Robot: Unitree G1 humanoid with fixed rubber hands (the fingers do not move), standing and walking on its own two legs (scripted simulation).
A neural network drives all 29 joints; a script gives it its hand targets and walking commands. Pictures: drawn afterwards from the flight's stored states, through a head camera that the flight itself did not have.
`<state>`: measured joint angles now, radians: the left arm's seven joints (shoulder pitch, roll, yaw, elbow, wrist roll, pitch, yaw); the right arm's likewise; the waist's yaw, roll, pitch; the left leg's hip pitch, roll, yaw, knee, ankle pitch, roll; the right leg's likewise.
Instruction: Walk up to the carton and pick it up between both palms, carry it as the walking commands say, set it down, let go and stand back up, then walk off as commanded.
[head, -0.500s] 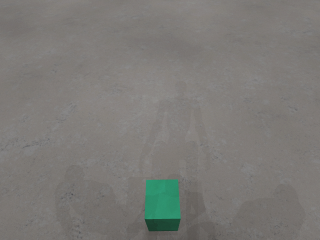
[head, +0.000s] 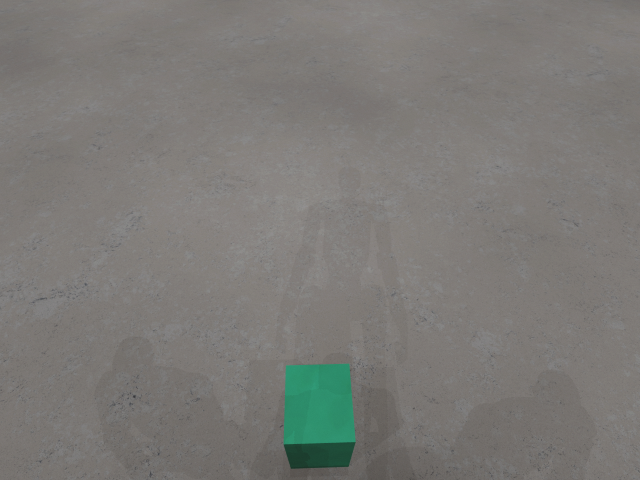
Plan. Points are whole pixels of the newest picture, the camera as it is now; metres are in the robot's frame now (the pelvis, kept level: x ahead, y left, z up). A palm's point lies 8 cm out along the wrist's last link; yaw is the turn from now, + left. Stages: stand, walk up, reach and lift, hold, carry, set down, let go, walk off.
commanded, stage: walk up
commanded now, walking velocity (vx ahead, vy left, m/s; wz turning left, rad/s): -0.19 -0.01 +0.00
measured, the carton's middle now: (318, 418) +0.37 +0.03 -0.63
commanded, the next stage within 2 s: stand in 1.58 s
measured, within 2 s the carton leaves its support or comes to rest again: neither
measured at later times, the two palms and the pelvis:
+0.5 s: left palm out of the picture -0.09 +0.20 -0.14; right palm out of the picture -0.03 -0.26 -0.16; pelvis -0.07 -0.04 -0.01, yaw +0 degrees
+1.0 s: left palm out of the picture -0.08 +0.20 -0.14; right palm out of the picture -0.12 -0.23 -0.14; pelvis -0.08 -0.02 +0.00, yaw -1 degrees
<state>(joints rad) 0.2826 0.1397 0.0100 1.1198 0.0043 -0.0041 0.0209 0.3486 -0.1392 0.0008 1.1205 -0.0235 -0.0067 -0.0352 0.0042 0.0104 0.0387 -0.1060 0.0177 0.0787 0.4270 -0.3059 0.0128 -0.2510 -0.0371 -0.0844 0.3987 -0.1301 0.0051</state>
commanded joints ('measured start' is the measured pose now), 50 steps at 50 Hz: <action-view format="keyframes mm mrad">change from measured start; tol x16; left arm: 1 54 180 47 -50 -5 2 24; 50 105 86 20 -43 11 -5 8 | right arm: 1 82 -168 -66 -44 9 -4 -29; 17 -243 -197 -74 -160 -15 39 -18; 21 -14 -66 -31 -100 -6 39 8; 50 10 -107 -27 -14 -6 -7 2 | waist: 1 -9 -28 -73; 15 37 257 109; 22 3 -310 91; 35 -11 57 -3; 50 3 30 56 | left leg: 1 -83 138 -49 122 620 16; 6 -144 139 -60 182 474 30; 14 -558 338 -345 -311 -420 173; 22 -300 -2 -67 267 -138 -7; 31 27 79 -66 -56 154 21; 50 -128 106 -152 -141 43 17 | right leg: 1 32 -106 32 124 497 -34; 4 83 -128 47 178 508 -68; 10 -57 -73 50 187 -15 -50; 14 11 39 11 627 -354 5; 16 -4 -15 103 618 -343 -11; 19 17 -7 37 58 -167 0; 21 73 -214 389 -212 -175 -31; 24 -148 -221 373 -255 -51 -111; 50 62 -62 104 -81 -117 -20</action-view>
